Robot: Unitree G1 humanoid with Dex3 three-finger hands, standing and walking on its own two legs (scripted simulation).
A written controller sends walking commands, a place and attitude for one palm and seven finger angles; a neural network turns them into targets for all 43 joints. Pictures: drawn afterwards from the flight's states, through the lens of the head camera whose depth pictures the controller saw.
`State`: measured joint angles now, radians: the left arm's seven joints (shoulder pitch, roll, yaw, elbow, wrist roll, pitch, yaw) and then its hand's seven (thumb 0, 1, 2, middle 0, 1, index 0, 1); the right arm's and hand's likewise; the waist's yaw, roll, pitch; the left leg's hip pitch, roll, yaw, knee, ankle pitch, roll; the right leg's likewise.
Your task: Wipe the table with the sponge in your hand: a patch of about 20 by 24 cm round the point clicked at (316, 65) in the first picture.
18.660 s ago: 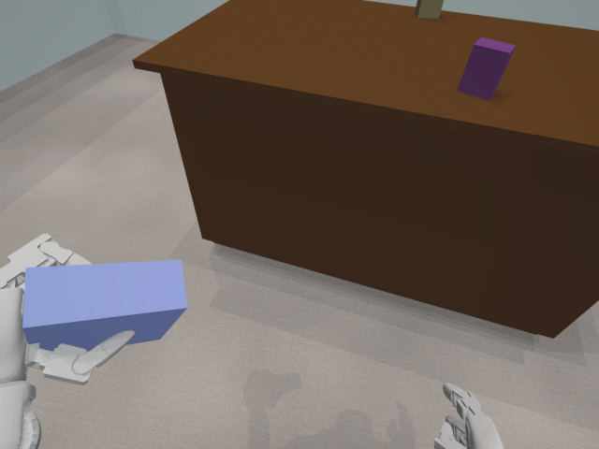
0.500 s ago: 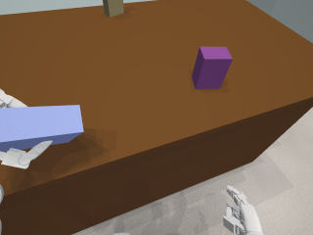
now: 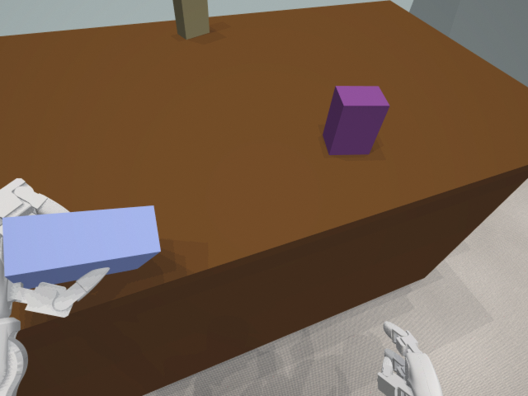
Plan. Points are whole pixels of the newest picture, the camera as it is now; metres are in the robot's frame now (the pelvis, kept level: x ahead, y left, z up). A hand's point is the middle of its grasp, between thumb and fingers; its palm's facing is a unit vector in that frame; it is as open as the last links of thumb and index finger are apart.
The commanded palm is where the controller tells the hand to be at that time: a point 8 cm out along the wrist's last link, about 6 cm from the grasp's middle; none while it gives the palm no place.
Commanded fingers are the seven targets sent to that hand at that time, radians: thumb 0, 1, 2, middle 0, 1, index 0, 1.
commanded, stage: come to a stop and stand still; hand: left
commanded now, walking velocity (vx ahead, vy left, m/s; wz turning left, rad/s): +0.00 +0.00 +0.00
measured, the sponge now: (106, 246) +0.24 +0.21 +0.15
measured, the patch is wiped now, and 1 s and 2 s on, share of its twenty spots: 0.00 0.00 0.00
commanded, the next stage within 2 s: look again from close up in 0.24 s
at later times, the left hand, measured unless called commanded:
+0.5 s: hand (58, 246) +0.23 +0.25 +0.17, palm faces +0.43 -0.84 -0.34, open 9.2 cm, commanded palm +0.17 +0.28 +0.18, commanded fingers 0.00 0.10 1.30 -1.20 -1.60 -1.20 -1.60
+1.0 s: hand (68, 235) +0.23 +0.24 +0.18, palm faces +0.44 -0.74 -0.50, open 9.2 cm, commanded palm +0.17 +0.27 +0.20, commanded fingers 0.00 0.10 1.30 -1.20 -1.60 -1.20 -1.60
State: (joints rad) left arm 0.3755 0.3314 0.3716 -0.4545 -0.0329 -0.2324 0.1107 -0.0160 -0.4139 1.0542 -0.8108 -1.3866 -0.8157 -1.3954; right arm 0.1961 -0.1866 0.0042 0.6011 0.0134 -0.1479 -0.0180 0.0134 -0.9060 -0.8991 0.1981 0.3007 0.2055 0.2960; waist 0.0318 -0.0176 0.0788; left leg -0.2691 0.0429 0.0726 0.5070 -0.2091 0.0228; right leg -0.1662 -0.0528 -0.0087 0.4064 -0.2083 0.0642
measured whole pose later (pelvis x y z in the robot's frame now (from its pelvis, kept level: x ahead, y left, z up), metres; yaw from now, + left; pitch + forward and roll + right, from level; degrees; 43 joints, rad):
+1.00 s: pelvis +0.00 -0.03 -0.01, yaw +2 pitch -1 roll +0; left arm 0.26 0.44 0.37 -0.48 0.05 0.08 0.07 0.00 -0.41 1.06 -0.80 -1.40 -0.81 -1.41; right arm 0.12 -0.22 0.05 0.56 -0.01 -0.09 0.00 0.01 -0.91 -0.90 0.20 0.30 0.21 0.30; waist 0.04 0.02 0.02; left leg -0.33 0.04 0.04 0.59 -0.24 -0.01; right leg -0.26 -0.06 -0.03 0.59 -0.31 0.03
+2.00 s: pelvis +0.01 -0.05 -0.01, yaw +3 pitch -3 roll +0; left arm 0.08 0.69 0.24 -0.44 0.44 0.38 -0.11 0.00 -0.42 1.06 -0.82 -1.39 -0.82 -1.40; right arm 0.05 -0.27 0.05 0.60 0.07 -0.07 -0.09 0.01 -0.91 -0.90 0.20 0.30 0.20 0.30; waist 0.14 0.11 -0.02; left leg -0.25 0.06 0.00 0.53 -0.23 -0.05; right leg -0.18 -0.04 -0.07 0.55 -0.32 0.00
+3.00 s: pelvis -0.02 -0.06 +0.00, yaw +3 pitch -5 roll +0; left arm -0.09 0.68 0.09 -0.36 0.72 0.42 -0.21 0.00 -0.42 1.06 -0.82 -1.39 -0.82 -1.40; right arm -0.02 -0.27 0.07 0.66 0.07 -0.06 -0.07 0.01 -0.91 -0.90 0.20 0.30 0.20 0.30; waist 0.16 0.14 -0.01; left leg -0.24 0.06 -0.01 0.48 -0.16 -0.05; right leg -0.19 -0.03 -0.07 0.54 -0.28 -0.01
